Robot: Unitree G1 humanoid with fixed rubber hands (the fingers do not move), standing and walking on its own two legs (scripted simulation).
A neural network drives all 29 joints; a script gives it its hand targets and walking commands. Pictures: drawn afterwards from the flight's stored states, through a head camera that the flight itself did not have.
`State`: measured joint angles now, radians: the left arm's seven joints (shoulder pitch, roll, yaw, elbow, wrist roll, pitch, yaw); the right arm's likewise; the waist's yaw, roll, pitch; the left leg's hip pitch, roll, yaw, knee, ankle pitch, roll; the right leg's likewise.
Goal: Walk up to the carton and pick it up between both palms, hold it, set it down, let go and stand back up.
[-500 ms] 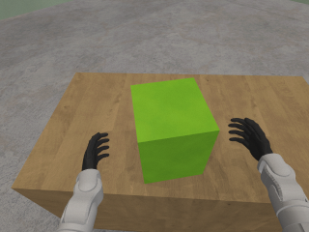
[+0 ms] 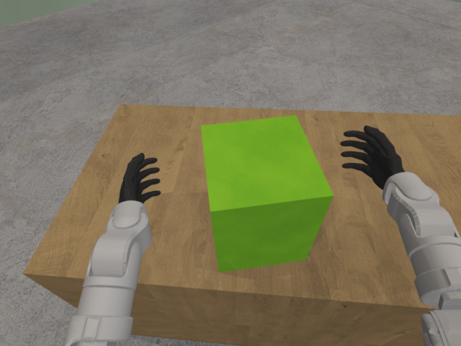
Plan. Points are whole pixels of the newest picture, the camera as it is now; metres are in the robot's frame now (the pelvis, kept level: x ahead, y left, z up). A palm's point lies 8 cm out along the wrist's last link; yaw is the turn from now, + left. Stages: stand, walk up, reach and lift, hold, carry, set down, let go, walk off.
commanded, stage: reach and lift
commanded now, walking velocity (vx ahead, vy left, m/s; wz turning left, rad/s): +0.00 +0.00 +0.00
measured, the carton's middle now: (256, 196) +0.42 +0.00 -0.02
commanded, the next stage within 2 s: none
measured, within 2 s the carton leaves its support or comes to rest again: neither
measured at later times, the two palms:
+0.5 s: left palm (131, 155) +0.37 +0.21 +0.15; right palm (371, 120) +0.45 -0.19 +0.17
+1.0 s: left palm (129, 167) +0.39 +0.23 +0.10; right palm (361, 150) +0.45 -0.19 +0.10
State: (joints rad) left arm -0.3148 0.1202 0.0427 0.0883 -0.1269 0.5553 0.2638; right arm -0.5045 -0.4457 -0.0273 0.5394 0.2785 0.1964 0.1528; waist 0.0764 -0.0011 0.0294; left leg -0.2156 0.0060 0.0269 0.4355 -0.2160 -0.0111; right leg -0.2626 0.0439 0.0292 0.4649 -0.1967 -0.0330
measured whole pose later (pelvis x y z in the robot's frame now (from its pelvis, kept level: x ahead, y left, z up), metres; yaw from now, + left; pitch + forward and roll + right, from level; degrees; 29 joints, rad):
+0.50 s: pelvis +0.01 +0.00 +0.00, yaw +0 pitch +0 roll +1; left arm -0.62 0.12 0.10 0.22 -0.13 0.65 0.26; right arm -0.87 -0.46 -0.03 0.83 0.28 0.28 0.15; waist 0.11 0.00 0.03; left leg -0.22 0.01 0.03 0.43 -0.22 -0.01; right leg -0.26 0.04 0.03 0.45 -0.20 -0.03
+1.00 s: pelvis +0.02 +0.01 +0.00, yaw +0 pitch +2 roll +0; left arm -0.64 0.12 0.13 0.59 -0.03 0.28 0.18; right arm -0.80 -0.43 -0.03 1.07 0.28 0.03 0.17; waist 0.12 0.00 0.03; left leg -0.23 0.01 0.03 0.42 -0.23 0.00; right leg -0.26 0.04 0.03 0.42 -0.19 -0.03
